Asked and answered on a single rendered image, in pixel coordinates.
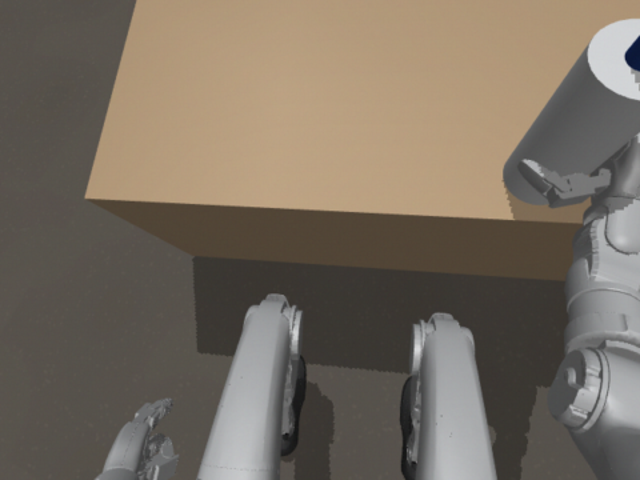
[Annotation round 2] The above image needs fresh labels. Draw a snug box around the left robot hand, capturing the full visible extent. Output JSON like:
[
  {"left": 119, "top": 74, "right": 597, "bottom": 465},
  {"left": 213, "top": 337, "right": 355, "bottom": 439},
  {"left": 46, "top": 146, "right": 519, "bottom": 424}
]
[{"left": 102, "top": 398, "right": 179, "bottom": 480}]

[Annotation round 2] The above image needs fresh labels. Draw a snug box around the bottle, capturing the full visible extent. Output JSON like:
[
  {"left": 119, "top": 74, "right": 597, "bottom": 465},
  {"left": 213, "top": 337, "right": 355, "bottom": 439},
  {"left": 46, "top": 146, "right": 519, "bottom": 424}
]
[{"left": 503, "top": 19, "right": 640, "bottom": 205}]

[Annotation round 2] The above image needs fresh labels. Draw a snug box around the right robot hand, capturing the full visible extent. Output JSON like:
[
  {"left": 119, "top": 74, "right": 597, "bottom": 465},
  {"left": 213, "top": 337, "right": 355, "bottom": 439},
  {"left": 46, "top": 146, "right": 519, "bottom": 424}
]
[{"left": 517, "top": 132, "right": 640, "bottom": 209}]

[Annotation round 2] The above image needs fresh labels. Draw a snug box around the left robot foot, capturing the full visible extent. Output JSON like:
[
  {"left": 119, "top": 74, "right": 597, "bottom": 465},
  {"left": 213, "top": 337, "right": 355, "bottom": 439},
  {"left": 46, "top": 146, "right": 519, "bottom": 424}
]
[{"left": 281, "top": 355, "right": 306, "bottom": 456}]

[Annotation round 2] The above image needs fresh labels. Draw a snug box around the right robot arm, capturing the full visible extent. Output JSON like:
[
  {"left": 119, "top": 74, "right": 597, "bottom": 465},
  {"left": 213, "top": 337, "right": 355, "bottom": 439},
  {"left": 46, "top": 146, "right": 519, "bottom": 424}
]
[{"left": 547, "top": 196, "right": 640, "bottom": 480}]

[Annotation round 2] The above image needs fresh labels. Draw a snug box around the right robot foot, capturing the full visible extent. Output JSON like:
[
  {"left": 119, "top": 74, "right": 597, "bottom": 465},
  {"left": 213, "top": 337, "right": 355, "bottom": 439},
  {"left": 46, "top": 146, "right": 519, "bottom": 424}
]
[{"left": 400, "top": 376, "right": 417, "bottom": 480}]

